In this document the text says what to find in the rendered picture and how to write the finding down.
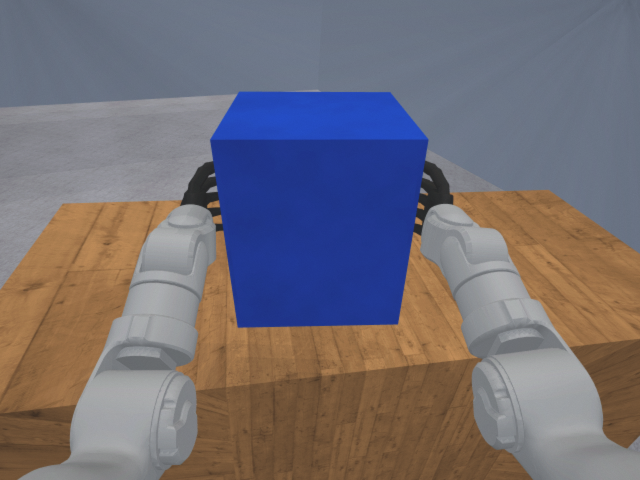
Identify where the right robot hand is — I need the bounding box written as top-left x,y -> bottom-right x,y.
413,161 -> 453,236

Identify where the right robot forearm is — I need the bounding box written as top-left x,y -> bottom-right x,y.
420,204 -> 603,428

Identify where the pedestal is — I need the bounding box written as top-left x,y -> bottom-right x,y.
0,190 -> 640,480

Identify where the carton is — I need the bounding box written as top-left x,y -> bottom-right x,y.
210,92 -> 429,328

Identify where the robot left upper arm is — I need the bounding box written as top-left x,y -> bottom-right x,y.
18,370 -> 198,480

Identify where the robot right upper arm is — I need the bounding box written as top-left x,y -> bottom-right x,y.
472,347 -> 640,480

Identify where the left robot forearm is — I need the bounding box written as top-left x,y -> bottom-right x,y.
70,204 -> 216,451

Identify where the left robot hand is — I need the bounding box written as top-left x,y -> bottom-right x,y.
180,161 -> 223,232

